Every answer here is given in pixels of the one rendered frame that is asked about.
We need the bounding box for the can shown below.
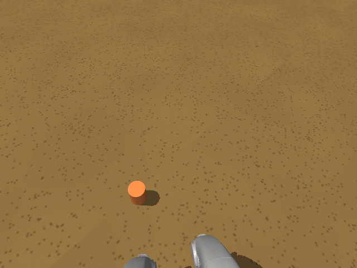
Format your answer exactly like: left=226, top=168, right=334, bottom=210
left=128, top=181, right=147, bottom=205

